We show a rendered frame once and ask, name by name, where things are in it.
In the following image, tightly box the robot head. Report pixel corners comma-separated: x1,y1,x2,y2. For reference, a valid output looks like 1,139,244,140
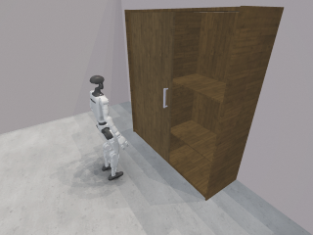
89,75,105,97

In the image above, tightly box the robot right hand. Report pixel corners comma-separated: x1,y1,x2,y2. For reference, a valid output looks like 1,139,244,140
117,136,129,150

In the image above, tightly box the wardrobe door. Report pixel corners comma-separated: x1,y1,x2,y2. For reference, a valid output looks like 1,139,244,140
130,12,176,162
128,12,138,130

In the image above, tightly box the right robot forearm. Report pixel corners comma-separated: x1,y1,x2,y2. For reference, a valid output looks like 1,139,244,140
107,117,121,139

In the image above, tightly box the right robot thigh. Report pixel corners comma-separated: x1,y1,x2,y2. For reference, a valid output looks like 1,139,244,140
104,128,120,158

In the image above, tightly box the handle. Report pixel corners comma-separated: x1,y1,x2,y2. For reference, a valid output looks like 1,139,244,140
130,70,133,86
163,88,168,108

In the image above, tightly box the right robot upper arm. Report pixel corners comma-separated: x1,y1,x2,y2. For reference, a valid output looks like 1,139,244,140
100,96,110,122

